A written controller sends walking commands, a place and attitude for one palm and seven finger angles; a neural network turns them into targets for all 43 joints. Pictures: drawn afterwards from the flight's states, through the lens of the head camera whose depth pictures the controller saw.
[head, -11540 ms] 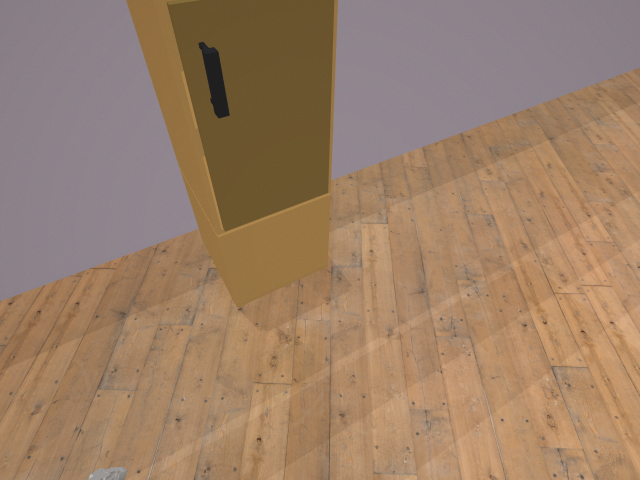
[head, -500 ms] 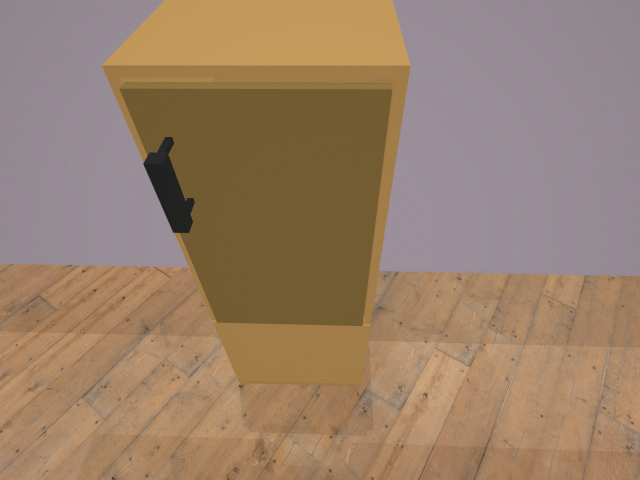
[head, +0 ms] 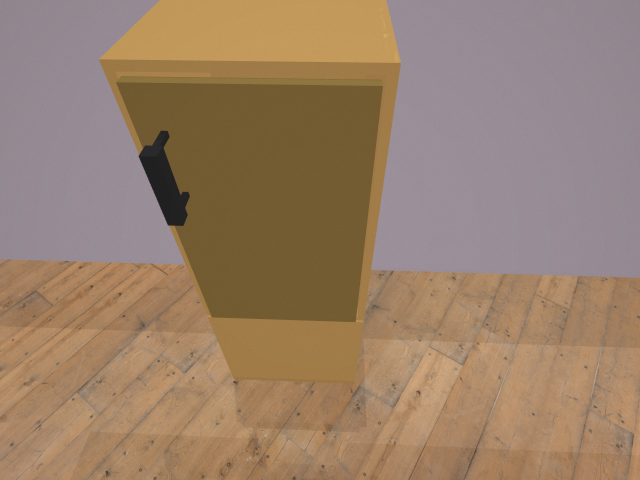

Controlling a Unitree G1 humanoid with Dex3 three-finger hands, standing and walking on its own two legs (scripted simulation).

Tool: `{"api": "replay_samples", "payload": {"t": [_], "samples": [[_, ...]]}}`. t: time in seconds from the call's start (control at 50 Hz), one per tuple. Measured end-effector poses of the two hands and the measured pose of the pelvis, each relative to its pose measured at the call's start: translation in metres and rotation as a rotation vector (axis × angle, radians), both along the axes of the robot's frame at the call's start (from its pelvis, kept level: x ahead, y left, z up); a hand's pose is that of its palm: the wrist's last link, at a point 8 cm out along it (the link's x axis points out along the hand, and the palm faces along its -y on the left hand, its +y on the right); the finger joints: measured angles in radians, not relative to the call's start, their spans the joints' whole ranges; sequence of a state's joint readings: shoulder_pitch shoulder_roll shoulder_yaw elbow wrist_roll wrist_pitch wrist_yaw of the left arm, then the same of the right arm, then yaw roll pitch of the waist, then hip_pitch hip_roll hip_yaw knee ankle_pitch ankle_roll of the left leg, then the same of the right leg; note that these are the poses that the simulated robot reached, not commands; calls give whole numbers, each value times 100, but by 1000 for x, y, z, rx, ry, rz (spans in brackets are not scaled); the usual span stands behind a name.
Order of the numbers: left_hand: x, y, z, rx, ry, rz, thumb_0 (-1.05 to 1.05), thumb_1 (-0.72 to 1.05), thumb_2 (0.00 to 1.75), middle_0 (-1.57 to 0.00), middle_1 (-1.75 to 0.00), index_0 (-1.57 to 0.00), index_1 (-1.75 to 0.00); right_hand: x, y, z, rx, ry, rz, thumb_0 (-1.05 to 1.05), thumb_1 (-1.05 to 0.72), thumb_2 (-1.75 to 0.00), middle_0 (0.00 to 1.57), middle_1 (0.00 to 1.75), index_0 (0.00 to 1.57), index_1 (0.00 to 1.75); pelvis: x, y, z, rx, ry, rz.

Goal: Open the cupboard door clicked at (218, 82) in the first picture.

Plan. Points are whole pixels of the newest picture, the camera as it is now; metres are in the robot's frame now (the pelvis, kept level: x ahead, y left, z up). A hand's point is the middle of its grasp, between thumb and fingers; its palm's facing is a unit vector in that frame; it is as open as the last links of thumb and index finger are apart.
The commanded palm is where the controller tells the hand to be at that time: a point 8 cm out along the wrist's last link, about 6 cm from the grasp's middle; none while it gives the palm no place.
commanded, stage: come to a stop and stand still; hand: left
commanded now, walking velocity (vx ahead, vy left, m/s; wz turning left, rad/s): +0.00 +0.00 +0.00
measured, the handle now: (170, 178) +0.50 +0.26 +0.11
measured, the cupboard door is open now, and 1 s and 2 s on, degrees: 0 0 0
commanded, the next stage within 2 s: look again from close up in 0.06 s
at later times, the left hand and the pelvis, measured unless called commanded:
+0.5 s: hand out of the picture -0.01 +0.16 -0.17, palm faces +0.05 -0.98 -0.17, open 7.3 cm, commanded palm none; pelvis +0.00 +0.01 +0.00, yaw -1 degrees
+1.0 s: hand (163, 459) +0.16 +0.20 -0.04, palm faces +0.20 -0.97 -0.16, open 7.4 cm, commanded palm +0.11 +0.24 -0.05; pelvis -0.01 +0.03 -0.02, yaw +1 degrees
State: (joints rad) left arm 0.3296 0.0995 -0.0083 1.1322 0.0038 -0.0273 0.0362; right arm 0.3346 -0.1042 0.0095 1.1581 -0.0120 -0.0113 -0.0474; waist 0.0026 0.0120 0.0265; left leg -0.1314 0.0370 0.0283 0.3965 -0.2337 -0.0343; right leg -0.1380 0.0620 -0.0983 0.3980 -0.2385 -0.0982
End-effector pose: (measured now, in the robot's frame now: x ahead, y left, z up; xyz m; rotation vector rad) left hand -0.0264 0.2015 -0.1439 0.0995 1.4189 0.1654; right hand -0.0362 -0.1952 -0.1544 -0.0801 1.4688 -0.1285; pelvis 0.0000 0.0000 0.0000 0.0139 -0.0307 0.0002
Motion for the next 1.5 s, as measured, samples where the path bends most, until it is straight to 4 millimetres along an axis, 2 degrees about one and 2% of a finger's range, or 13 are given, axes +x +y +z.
{"api": "replay_samples", "payload": {"t": [0.2, 0.52, 0.82, 0.86, 0.94, 1.02, 1.08, 1.14, 1.2, 1.28, 1.36, 1.44, 1.5], "samples": [[-1, -1, -1, -10, 12, 1, 0, 91, 90, -20, -30, -20, -30, -4, 4, 2, -1, 13, -5, 0, -91, -90, 20, 30, 20, 29, 1, 2, 0, 0, 7, -3], [7, 9, 0, 7, -4, -10, 1, 91, 90, -20, -30, -20, -30, 12, 9, 1, 1, -29, -7, 0, -91, -90, 20, 30, 20, 29, 4, 6, 0, 1, 5, -10], [7, 14, 0, 10, -8, -18, 1, 91, 90, -20, -30, -20, -30, 14, 6, 2, -13, -30, -1, 1, -91, -90, 20, 30, 20, 29, 1, 11, 0, -4, 7, -13], [22, 29, 14, 56, -95, 23, 4, 95, 90, -20, -30, -21, -30, 21, -2, 4, -49, -115, 6, 2, -92, -89, 20, 30, 20, 29, -1, 13, -2, -9, 8, -30], [91, 56, 76, 161, -559, 36, 7, 96, 89, -21, -32, -21, -32, 62, -24, 13, -124, -414, -11, 3, -93, -89, 20, 30, 20, 29, -6, 22, -8, -3, 18, -3], [172, 44, 136, 86, -1071, -52, 5, 88, 86, -20, -36, -20, -36, 119, -42, 31, -190, -696, 41, 3, -92, -89, 20, 30, 20, 29, -17, 28, -21, 0, 78, 10], [205, 26, 157, -63, -1393, -112, 3, 81, 84, -20, -39, -21, -39, 159, -48, 51, -219, -865, 89, 2, -91, -90, 20, 30, 20, 29, -24, 29, -37, 8, 135, -6], [205, 16, 153, -160, -1524, -173, 2, 73, 81, -21, -43, -21, -43, 193, -45, 67, -228, -979, 137, 2, -91, -90, 20, 30, 20, 29, -29, 30, -53, 14, 164, -18], [187, 20, 131, -177, -1441, -166, 1, 65, 79, -22, -48, -22, -47, 217, -34, 79, -219, -1037, 167, 2, -91, -90, 20, 30, 20, 29, -30, 32, -63, 14, 169, -20], [155, 44, 112, -86, -1303, -94, 1, 55, 75, -23, -54, -23, -53, 234, -7, 81, -179, -1059, 213, 1, -91, -90, 20, 30, 20, 29, -30, 35, -67, -9, 170, -3], [145, 68, 128, 15, -1376, -78, 1, 45, 71, -24, -59, -24, -59, 229, 23, 64, -118, -1018, 266, 1, -90, -90, 20, 30, 20, 29, -34, 39, -70, -40, 174, 21], [163, 76, 151, -4, -1479, -152, 1, 35, 67, -24, -65, -24, -65, 206, 46, 38, -54, -922, 276, 1, -90, -90, 20, 30, 20, 29, -39, 44, -70, -59, 171, 33], [181, 78, 157, -62, -1452, -205, 1, 28, 64, -24, -70, -25, -70, 182, 54, 25, -31, -846, 236, 1, -90, -89, 21, 30, 21, 30, -39, 48, -64, -61, 165, 28]]}}
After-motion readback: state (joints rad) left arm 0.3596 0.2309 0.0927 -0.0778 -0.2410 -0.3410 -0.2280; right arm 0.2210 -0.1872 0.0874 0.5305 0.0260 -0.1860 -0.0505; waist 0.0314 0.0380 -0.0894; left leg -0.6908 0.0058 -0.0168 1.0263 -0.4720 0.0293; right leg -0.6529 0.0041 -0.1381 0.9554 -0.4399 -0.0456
